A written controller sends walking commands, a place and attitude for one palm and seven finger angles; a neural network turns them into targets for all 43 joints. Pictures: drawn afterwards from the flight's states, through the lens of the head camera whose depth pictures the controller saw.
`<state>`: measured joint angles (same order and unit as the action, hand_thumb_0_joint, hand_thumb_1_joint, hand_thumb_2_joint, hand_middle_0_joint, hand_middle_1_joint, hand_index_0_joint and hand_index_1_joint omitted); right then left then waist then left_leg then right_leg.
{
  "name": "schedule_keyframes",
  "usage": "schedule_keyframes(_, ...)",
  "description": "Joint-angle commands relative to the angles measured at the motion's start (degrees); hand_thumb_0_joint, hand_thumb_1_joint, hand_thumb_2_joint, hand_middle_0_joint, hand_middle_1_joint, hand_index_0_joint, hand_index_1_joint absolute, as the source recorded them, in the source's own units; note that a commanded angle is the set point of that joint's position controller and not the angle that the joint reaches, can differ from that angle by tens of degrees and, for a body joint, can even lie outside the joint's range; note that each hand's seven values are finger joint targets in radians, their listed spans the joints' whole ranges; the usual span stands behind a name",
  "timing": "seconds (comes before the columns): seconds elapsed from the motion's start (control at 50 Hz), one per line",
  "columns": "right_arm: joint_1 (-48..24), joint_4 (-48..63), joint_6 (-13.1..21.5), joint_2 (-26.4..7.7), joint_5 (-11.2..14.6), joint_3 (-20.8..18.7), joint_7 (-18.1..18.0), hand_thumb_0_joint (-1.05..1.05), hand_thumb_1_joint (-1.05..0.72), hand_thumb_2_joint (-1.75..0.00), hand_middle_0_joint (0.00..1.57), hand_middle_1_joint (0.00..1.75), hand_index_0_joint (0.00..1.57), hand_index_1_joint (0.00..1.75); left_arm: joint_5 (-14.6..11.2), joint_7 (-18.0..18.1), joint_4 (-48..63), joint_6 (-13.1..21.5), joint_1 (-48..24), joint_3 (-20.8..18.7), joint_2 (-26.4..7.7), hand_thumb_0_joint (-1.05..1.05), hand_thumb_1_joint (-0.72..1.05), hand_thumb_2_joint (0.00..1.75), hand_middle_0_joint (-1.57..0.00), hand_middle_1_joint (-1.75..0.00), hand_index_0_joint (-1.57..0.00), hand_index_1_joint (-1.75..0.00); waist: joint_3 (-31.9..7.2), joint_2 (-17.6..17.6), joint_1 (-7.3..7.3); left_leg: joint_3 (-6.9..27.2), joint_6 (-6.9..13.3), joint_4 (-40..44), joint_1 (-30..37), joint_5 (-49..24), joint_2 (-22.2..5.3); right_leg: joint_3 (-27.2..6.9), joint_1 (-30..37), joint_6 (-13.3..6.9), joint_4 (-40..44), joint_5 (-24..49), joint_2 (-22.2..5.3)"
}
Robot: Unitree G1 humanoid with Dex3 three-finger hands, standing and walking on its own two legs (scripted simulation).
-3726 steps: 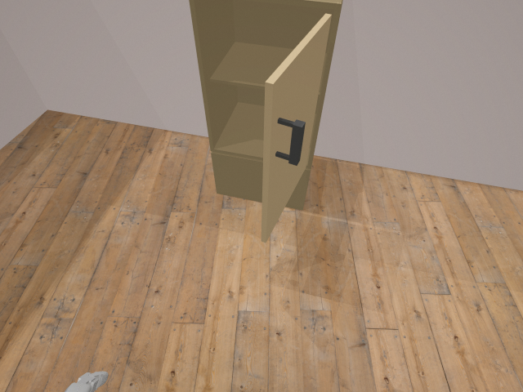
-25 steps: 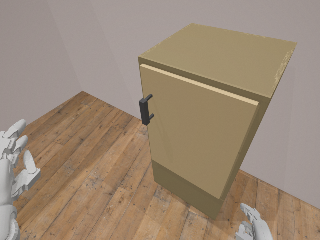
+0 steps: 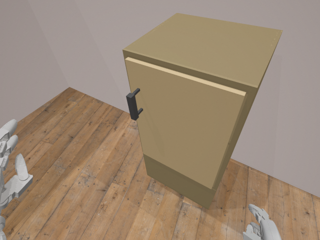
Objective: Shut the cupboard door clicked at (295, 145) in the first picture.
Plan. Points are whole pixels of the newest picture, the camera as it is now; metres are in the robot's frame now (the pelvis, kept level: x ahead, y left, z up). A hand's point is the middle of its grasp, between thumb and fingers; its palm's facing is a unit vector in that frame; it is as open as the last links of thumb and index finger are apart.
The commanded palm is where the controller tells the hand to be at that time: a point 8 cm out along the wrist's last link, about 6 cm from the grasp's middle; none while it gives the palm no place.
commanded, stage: step back with the hand held close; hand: left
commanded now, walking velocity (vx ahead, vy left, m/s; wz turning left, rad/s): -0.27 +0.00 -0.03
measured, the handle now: (136, 104) +0.60 +0.14 -0.03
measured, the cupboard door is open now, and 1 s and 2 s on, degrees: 0 0 0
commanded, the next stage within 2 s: stop stepping back and stand still in 1.16 s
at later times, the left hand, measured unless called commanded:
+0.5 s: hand out of the picture +0.12 +0.28 +0.15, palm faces +0.46 -0.77 -0.44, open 7.4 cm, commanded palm +0.07 +0.31 +0.18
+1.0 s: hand out of the picture +0.03 +0.30 +0.16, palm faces +0.50 -0.76 -0.41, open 7.4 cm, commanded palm -0.05 +0.34 +0.18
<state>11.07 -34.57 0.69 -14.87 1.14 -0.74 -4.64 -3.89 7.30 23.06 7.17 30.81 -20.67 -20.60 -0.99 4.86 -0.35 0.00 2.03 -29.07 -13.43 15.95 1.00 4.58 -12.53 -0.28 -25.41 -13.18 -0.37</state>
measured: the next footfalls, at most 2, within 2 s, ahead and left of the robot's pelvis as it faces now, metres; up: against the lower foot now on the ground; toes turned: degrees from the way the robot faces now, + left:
right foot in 1.28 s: -0.34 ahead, -0.13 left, +0.00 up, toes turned +3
left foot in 1.40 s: -0.17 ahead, +0.12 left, +0.00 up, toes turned +2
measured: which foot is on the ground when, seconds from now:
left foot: down 0.00-1.00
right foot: down 0.00-0.96, up 0.98-1.00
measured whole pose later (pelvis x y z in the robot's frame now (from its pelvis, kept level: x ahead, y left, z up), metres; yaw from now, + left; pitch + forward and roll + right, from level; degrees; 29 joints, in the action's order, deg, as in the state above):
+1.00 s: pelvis -0.16 +0.03 -0.03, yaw +5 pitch -1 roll -4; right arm 11.3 -34.3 2.4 -12.1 0.2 -0.4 -4.4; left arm -1.2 10.6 30.9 13.5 28.4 -24.7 -24.2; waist 2.2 0.0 1.9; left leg -2.9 4.7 -38.8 -31.9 14.8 -0.4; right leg -0.6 -29.3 1.5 -42.5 -18.1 1.9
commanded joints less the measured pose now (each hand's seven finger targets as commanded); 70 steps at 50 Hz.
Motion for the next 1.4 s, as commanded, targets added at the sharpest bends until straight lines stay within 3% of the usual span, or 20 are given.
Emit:
schedule_keyframes(0.0,-6.1,10.8,1.3,-5.4,-0.1,-2.1,-1.2,0.0,-0.9,-0.9,0.2,0.3,0.2,0.3,-0.6,1.9,15.2,4.4,-0.8,-10.9,-14.7,0.0,0.9,0.9,-0.2,-0.3,-0.2,-0.3,-10.3,-1.5,0.05,3.8,-0.8,2.9,-0.9,-24.5,-4.5,-5.2,7.1,-1.0,-1.7,21.9,-5.2)
schedule_keyframes(0.12,-5.4,11.7,0.1,-5.9,-0.1,-2.6,-1.9,0.0,-0.9,-0.9,0.2,0.3,0.2,0.3,-0.7,2.1,14.4,3.7,0.7,-10.8,-14.3,0.0,0.9,0.9,-0.2,-0.3,-0.2,-0.3,-10.5,-2.1,0.07,4.8,-0.5,4.1,-3.9,-27.7,-6.5,-4.6,7.7,0.3,-5.4,23.4,-2.9)
schedule_keyframes(0.34,-4.8,12.1,1.4,-6.6,-0.3,-2.3,-1.8,0.0,-0.9,-0.9,0.2,0.3,0.2,0.3,1.5,2.5,13.8,5.7,-2.3,-10.8,-13.6,0.0,0.9,0.9,-0.2,-0.3,-0.2,-0.3,-2.7,-2.3,0.64,7.3,3.1,8.6,-28.2,17.1,-6.9,-9.1,11.1,0.6,-4.5,0.8,-2.7)
schedule_keyframes(0.46,-4.1,11.3,3.3,-7.1,-1.0,-2.3,-1.9,0.0,-0.9,-0.9,0.2,0.3,0.2,0.3,2.8,3.5,16.5,7.5,-5.9,-11.5,-15.0,0.0,0.9,0.9,-0.2,-0.3,-0.2,-0.3,-1.4,-0.9,0.99,8.0,3.1,6.0,-27.7,21.4,-6.2,-11.6,5.2,-0.3,-1.1,-10.4,-2.9)
schedule_keyframes(0.58,-3.9,10.8,5.2,-6.5,-1.1,-2.1,-2.0,0.0,-0.9,-0.9,0.2,0.3,0.2,0.3,3.1,3.7,18.4,9.2,-4.4,-12.0,-13.9,0.0,0.9,0.9,-0.2,-0.3,-0.2,-0.3,-4.1,5.8,0.65,12.8,4.4,13.5,-34.8,21.0,-10.6,-6.6,15.5,1.0,-14.3,5.0,2.5)
schedule_keyframes(0.66,-3.8,10.9,5.8,-7.5,-1.1,-3.3,-1.4,0.0,-0.9,-0.9,0.2,0.3,0.2,0.3,3.9,3.1,14.6,10.3,-1.2,-15.7,-15.4,0.0,0.9,0.9,-0.2,-0.3,-0.2,-0.3,-3.3,5.7,0.51,11.9,5.8,11.3,-43.2,29.0,-11.3,-10.6,20.3,0.9,-17.0,6.1,3.3)
schedule_keyframes(0.78,-2.7,9.2,5.5,-5.1,-1.5,-3.0,-0.1,0.0,-0.9,-0.9,0.2,0.3,0.2,0.3,3.0,3.1,15.3,9.5,-5.8,-11.5,-13.1,0.0,0.9,0.9,-0.2,-0.3,-0.2,-0.3,-0.7,-9.9,1.24,5.0,0.6,-8.3,-26.7,21.0,-4.1,-26.4,-5.6,-4.7,2.4,-13.6,-8.8)
schedule_keyframes(0.84,-2.3,7.8,4.3,-3.7,-1.1,-2.6,0.7,0.0,-0.9,-0.9,0.2,0.3,0.2,0.3,2.3,4.3,16.6,8.9,-7.7,-10.2,-14.7,0.0,0.9,0.9,-0.2,-0.3,-0.2,-0.3,-2.8,-17.1,2.21,2.0,-1.5,-17.6,-7.3,10.6,-1.6,-24.5,-22.3,-6.3,11.8,-22.1,-14.1)
schedule_keyframes(0.9,-1.9,8.0,3.8,-4.6,-0.9,-2.5,-0.1,0.0,-0.9,-0.9,0.2,0.3,0.2,0.3,1.9,4.8,19.0,9.4,-5.4,-11.9,-15.9,0.0,0.9,0.9,-0.2,-0.3,-0.2,-0.3,-4.0,-7.6,2.78,6.1,0.6,-4.2,-5.3,13.3,-4.3,-14.0,-23.3,-2.3,3.4,-19.6,-6.7)
schedule_keyframes(0.94,-3.9,9.3,4.6,-6.2,-1.0,-2.6,-1.0,0.0,-0.9,-0.9,0.2,0.3,0.2,0.3,2.2,4.8,21.6,10.3,-4.0,-13.7,-15.3,0.0,0.9,0.9,-0.2,-0.3,-0.2,-0.3,-4.9,12.0,2.05,21.0,6.0,17.8,-26.0,32.7,-17.5,-5.6,-5.2,1.4,-24.1,-11.9,4.1)
schedule_keyframes(0.96,-5.5,9.4,5.4,-5.3,-1.6,-2.8,-1.2,0.0,-0.9,-0.9,0.2,0.3,0.2,0.3,2.4,4.8,22.6,10.0,-4.8,-15.6,-16.8,0.0,0.9,0.9,-0.2,-0.3,-0.2,-0.3,-6.5,17.3,0.99,26.8,7.8,24.6,-32.8,30.3,-23.0,-4.9,2.3,1.8,-41.0,-11.3,7.5)
schedule_keyframes(1.02,-6.3,6.8,8.3,-4.2,-1.7,-4.7,0.0,0.0,-0.9,-0.9,0.2,0.3,0.2,0.3,0.8,4.6,27.7,11.3,-6.7,-18.1,-19.3,0.0,0.9,0.9,-0.2,-0.3,-0.2,-0.3,-13.6,5.4,-0.06,13.8,4.6,15.2,-13.4,11.7,-20.5,-6.5,-5.9,1.3,-43.8,-16.3,5.9)
schedule_keyframes(1.06,-6.8,6.8,9.1,-4.1,-0.6,-5.1,1.0,0.0,-0.9,-0.9,0.2,0.3,0.2,0.3,-0.3,4.4,19.9,9.8,1.4,-16.2,-15.6,0.0,0.9,0.9,-0.2,-0.3,-0.2,-0.3,-14.4,8.8,-0.75,6.5,2.0,14.7,-10.4,13.4,-18.6,-2.4,-4.3,1.0,-37.0,-17.1,5.3)
schedule_keyframes(1.18,-4.9,3.4,9.1,-3.7,-2.2,-2.5,1.4,0.0,-0.9,-0.9,0.2,0.3,0.2,0.3,-1.3,2.3,19.2,9.5,-8.2,-9.7,-12.5,0.0,0.9,0.9,-0.2,-0.3,-0.2,-0.3,-7.9,9.4,0.69,4.0,-7.5,21.8,-7.5,17.1,-17.7,0.7,0.8,-2.2,-4.3,-23.2,5.8)
schedule_keyframes(1.22,-3.7,2.0,8.2,-2.5,-2.1,-2.5,1.7,0.0,-0.9,-0.9,0.2,0.3,0.2,0.3,-0.4,2.4,20.0,10.7,-10.9,-10.0,-15.0,0.0,0.9,0.9,-0.2,-0.3,-0.2,-0.3,-8.5,-6.3,0.49,-3.6,-10.3,-4.0,2.3,5.7,-9.6,-17.6,-12.2,-9.1,12.1,-22.1,-6.3)
schedule_keyframes(1.24,-5.1,1.2,8.1,-1.4,-1.6,-2.1,1.5,0.0,-0.9,-0.9,0.2,0.3,0.2,0.3,0.6,3.0,22.1,11.6,-14.8,-9.6,-17.3,0.0,0.9,0.9,-0.2,-0.3,-0.2,-0.3,-6.5,-17.1,0.44,-1.8,-9.2,-23.6,4.9,1.7,-5.6,-32.3,-24.7,-12.6,19.4,-19.5,-19.6)
schedule_keyframes(1.28,-6.1,2.9,8.5,-1.2,-2.5,-1.2,1.9,0.0,-0.9,-0.9,0.2,0.3,0.2,0.3,1.1,4.4,24.4,11.8,-14.4,-14.1,-21.3,0.0,0.9,0.9,-0.2,-0.3,-0.2,-0.3,-8.8,-13.4,-1.09,-0.3,-6.9,-30.0,-7.4,7.6,-4.6,-23.6,-10.2,-14.1,10.4,12.4,-21.3)
schedule_keyframes(1.3,-4.2,4.3,8.6,-0.5,-0.3,-1.2,1.2,0.0,-0.9,-0.9,0.2,0.3,0.2,0.3,1.2,2.9,21.9,10.7,-15.7,-9.1,-16.9,0.0,0.9,0.9,-0.2,-0.3,-0.2,-0.3,-10.5,-17.1,-0.28,0.2,-5.3,-26.5,-12.2,5.9,-2.7,-17.7,0.4,-10.7,2.8,21.5,-16.0)
schedule_keyframes(1.34,-3.2,4.5,8.5,-2.6,0.2,-1.8,-0.6,0.0,-0.9,-0.9,0.2,0.3,0.2,0.3,0.7,2.8,21.0,7.4,-14.4,-10.3,-16.2,0.0,0.9,0.9,-0.2,-0.3,-0.2,-0.3,-8.5,-8.4,3.49,-2.2,-3.7,-8.1,1.8,-8.2,-1.5,-7.0,-5.6,-4.0,-8.1,20.6,-8.3)
schedule_keyframes(1.38,-3.7,6.3,9.3,-4.8,-0.2,-1.6,-0.6,0.0,-0.9,-0.9,0.2,0.3,0.2,0.3,-0.2,2.2,19.8,6.0,-11.7,-9.2,-13.3,0.0,0.9,0.9,-0.2,-0.3,-0.2,-0.3,-6.0,19.0,2.68,16.4,0.1,10.8,5.2,-13.8,-14.0,-2.6,-13.1,1.9,-25.4,-13.5,2.8)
